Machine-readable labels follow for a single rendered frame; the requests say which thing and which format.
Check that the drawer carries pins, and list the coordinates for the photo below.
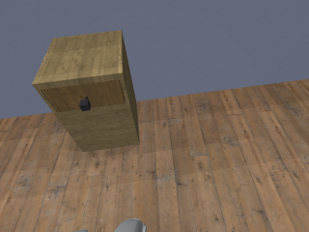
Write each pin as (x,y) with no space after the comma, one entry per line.
(104,93)

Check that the cabinet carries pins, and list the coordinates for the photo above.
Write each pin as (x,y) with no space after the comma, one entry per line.
(92,58)

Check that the left robot thigh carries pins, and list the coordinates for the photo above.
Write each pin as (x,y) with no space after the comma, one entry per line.
(132,225)

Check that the handle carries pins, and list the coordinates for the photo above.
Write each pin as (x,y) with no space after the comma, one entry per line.
(85,104)

